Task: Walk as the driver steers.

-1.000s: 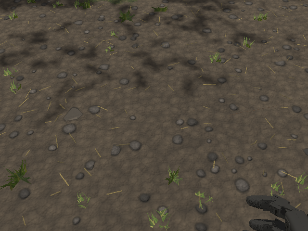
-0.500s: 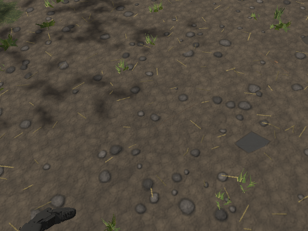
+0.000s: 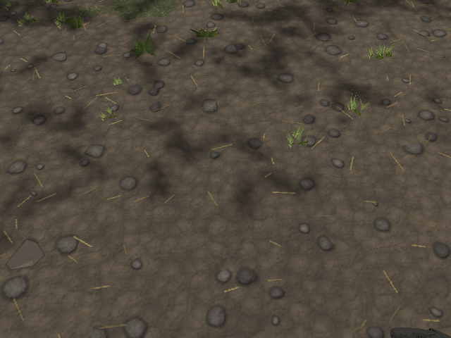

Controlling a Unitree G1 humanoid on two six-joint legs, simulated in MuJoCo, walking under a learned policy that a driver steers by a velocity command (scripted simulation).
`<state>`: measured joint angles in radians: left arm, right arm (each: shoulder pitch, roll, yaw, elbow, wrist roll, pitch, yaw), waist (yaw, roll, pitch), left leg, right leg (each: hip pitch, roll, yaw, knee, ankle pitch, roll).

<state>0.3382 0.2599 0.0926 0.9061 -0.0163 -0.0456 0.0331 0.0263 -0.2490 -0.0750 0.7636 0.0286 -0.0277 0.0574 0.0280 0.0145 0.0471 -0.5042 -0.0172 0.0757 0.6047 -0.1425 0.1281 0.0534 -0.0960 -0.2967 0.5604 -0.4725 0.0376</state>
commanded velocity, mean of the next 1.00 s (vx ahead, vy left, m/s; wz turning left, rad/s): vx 0.50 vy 0.00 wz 0.11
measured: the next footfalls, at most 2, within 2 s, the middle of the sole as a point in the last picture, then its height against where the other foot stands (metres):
right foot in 0.46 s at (269, 331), level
left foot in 0.92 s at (182, 271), level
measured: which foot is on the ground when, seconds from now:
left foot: down 0.00-0.46, up 0.48-0.90, down 0.92-1.00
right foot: down 0.00-0.00, up 0.02-0.44, down 0.46-0.92, up 0.94-1.00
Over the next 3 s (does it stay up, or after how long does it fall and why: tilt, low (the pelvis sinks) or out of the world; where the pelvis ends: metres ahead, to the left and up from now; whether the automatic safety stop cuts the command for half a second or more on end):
stays up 0.83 0.06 0.03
